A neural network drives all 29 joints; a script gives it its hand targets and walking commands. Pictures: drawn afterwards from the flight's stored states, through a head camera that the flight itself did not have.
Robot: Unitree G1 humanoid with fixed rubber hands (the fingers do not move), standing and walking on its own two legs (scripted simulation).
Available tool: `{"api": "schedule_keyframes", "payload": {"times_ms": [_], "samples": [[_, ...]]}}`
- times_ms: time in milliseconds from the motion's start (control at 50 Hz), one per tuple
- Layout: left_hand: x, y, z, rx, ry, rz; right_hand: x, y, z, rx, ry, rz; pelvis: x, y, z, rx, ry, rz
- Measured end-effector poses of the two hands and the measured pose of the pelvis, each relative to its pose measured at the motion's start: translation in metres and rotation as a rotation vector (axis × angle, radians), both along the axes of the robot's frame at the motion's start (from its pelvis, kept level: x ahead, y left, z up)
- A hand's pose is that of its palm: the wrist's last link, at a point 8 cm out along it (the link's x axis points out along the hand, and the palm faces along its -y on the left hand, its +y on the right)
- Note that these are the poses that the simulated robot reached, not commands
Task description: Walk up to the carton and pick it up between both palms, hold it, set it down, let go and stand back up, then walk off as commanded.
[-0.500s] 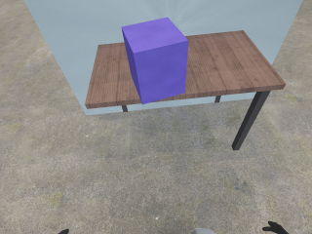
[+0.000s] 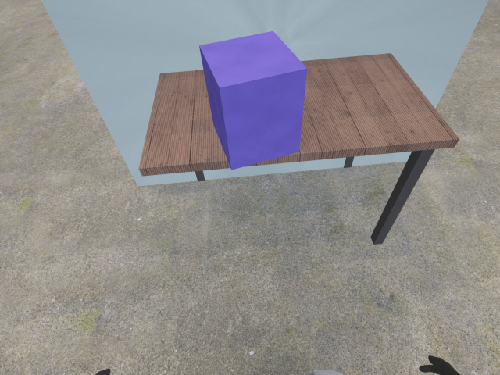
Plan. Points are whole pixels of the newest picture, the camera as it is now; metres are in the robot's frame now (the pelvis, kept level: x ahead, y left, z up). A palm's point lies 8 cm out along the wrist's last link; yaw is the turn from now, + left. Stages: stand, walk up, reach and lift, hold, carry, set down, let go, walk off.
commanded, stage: stand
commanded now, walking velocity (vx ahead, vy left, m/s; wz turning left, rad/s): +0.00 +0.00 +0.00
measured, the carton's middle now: (252, 101) +0.76 +0.03 +0.00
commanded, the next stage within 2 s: none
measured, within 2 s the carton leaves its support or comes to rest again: neither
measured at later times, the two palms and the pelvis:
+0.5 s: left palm out of the picture +0.08 +0.30 -0.10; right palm out of the picture +0.10 -0.30 -0.11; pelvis +0.00 -0.01 +0.00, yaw +0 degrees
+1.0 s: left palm out of the picture +0.08 +0.30 -0.10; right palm out of the picture +0.10 -0.30 -0.11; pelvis +0.00 +0.00 +0.00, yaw +0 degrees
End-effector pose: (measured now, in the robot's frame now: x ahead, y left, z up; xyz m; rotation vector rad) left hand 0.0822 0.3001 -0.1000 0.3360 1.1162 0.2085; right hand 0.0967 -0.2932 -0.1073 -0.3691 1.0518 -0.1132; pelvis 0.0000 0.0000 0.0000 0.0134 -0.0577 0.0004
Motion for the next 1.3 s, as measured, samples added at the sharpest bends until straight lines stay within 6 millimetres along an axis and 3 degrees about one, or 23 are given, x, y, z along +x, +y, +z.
{"api": "schedule_keyframes", "payload": {"times_ms": [1300], "samples": [[0.0036, -0.0019, 0.0048, 0.004, -0.007, 0.004, 0.0024, 0.0001, 0.0003, 0.014, 0.000, -0.005, 0.0039, -0.0026, 0.0030, 0.005, -0.005, 0.001]]}}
